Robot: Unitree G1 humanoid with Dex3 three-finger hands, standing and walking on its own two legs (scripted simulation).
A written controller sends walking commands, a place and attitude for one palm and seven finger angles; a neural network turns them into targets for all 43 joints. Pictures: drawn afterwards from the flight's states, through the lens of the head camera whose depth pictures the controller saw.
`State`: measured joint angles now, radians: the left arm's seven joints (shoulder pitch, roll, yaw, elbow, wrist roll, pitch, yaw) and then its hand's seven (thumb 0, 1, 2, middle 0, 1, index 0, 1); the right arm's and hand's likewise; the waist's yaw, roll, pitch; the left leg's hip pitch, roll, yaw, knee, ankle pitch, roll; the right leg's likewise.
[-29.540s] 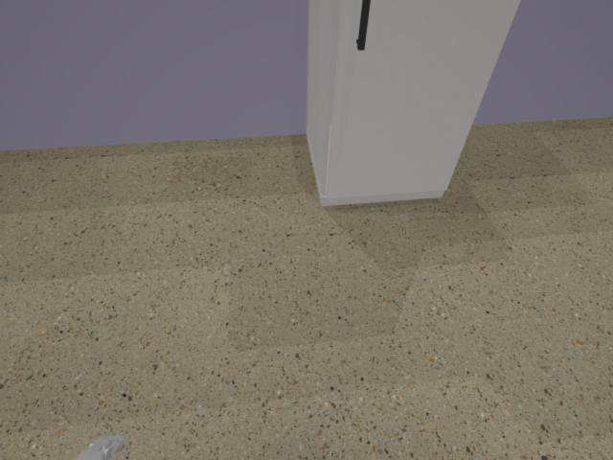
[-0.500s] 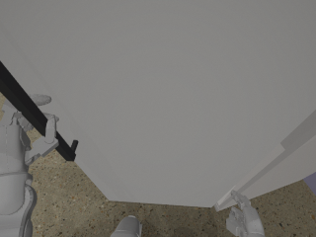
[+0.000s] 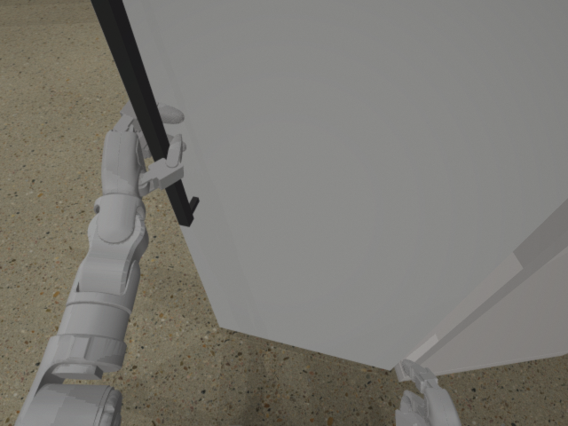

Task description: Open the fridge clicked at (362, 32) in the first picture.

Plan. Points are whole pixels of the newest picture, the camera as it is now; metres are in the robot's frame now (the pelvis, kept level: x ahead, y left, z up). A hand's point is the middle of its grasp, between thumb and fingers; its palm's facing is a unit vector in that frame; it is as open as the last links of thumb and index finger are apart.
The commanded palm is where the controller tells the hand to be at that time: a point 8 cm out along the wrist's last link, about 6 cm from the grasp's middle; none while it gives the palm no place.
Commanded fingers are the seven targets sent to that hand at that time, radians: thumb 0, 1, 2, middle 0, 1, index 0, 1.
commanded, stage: stop walking and hold the door back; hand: left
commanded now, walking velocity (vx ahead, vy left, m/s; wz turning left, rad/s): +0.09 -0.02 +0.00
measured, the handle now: (155, 107) +0.43 +0.21 +0.21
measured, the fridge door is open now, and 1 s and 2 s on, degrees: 68 67 67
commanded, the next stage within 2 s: loosen the grip on the handle in 0.66 s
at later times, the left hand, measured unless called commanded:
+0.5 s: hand (174, 162) +0.39 +0.19 +0.16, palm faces +0.12 -0.98 -0.14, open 5.5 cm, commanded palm +0.36 +0.24 +0.15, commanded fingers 0.00 0.90 0.90 -0.45 -1.40 -0.45 -1.40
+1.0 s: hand (164, 153) +0.40 +0.20 +0.17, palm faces +0.18 -0.98 -0.13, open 8.7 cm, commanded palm +0.35 +0.24 +0.15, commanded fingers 0.00 -0.55 0.20 -0.41 -1.35 -0.41 -1.35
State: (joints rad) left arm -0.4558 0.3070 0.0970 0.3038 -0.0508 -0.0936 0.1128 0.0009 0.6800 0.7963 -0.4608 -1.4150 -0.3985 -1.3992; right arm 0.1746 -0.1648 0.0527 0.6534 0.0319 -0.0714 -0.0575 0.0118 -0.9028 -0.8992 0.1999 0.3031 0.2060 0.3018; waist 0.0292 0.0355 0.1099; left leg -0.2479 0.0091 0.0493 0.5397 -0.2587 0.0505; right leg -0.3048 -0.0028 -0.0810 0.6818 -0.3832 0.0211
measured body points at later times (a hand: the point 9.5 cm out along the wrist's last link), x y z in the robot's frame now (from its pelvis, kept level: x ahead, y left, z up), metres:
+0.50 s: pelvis -0.01 +0.04 +0.00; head +0.01 +0.04 +0.45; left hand +0.38 +0.24 +0.16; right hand +0.11 -0.23 -0.10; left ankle +0.04 +0.14 -0.74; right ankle +0.00 -0.11 -0.74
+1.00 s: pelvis -0.01 +0.01 +0.00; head -0.01 +0.02 +0.45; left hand +0.38 +0.25 +0.18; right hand +0.12 -0.24 -0.09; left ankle +0.04 +0.14 -0.74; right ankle +0.00 -0.10 -0.74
